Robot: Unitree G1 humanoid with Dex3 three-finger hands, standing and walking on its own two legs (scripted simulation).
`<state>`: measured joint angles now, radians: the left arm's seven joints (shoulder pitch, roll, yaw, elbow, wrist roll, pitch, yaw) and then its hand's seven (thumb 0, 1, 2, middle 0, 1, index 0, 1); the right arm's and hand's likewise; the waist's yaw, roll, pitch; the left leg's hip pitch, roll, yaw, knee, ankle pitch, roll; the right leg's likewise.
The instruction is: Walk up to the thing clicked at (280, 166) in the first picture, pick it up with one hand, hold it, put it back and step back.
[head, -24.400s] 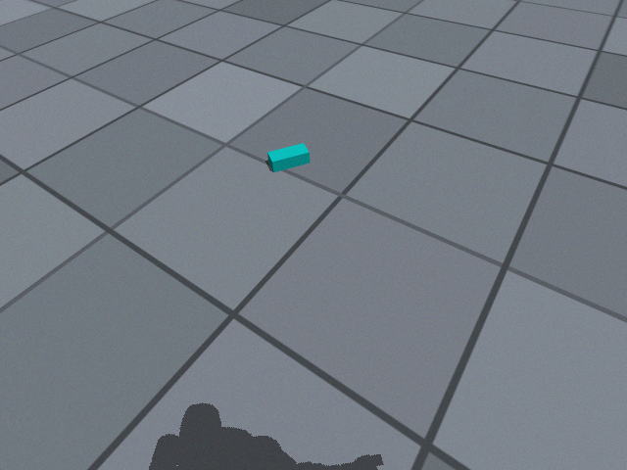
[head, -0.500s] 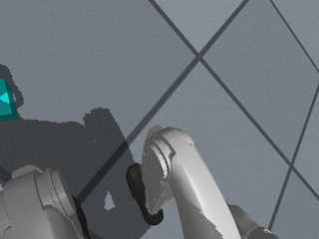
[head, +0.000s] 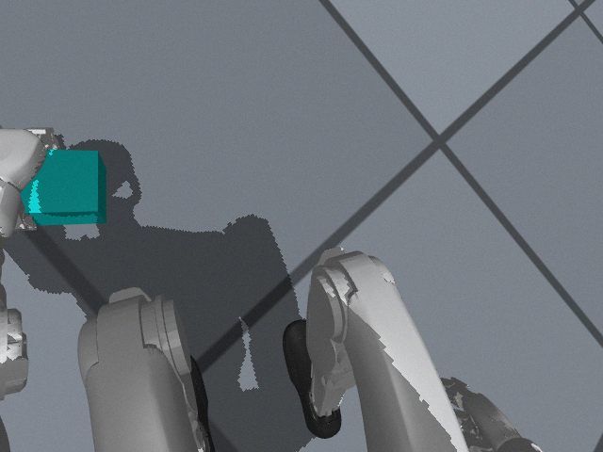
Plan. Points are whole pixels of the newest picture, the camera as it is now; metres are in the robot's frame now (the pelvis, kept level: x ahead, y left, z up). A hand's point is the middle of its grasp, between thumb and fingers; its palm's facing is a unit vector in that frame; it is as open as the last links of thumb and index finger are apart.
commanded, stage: settle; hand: left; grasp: from above
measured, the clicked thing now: (19, 188) +0.46 +0.33 -0.21
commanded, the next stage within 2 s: lift in 0.22 s
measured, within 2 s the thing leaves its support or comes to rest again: neither
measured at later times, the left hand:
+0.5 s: hand out of the picture +0.44 +0.33 -0.13, palm faces -0.49 -0.04 -0.87, open 11.4 cm
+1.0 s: hand out of the picture +0.37 +0.33 +0.02, palm faces -0.49 -0.08 -0.87, open 11.4 cm
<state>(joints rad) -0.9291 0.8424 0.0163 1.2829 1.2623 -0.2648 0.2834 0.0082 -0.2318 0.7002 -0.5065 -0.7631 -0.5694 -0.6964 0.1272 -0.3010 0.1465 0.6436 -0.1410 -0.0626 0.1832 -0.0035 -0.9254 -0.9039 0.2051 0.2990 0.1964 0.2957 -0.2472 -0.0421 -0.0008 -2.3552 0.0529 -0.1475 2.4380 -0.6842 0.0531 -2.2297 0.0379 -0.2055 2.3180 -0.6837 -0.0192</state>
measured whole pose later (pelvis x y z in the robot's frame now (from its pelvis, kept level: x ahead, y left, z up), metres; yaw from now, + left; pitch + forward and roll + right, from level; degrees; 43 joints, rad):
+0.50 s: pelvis -0.01 +0.00 +0.03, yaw +2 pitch +34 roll -11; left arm -0.90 0.81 0.01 1.17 1.20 -0.25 0.14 0.01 -0.24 0.70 -0.52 -0.75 -0.58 -0.68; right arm 0.21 -0.28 0.10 0.66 -0.09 0.02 0.12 0.00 -0.93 -0.91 0.21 0.30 0.20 0.30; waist -0.24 -0.01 -0.04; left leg -2.30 0.04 -0.11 2.33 -0.64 0.06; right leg -2.18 0.03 -0.17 2.23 -0.66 -0.01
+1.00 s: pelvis -0.01 +0.00 +0.14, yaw +7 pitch +33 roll -7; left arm -0.61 0.68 -0.04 0.84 1.07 -0.23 0.04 0.01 -0.25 0.71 -0.53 -0.74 -0.60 -0.67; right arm 0.17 -0.26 0.02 0.65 -0.01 0.04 0.04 0.00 -0.92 -0.91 0.21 0.30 0.20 0.30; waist -0.12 0.02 -0.16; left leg -1.94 0.03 -0.05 1.98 -0.62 0.06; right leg -1.86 0.03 -0.10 1.92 -0.64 0.00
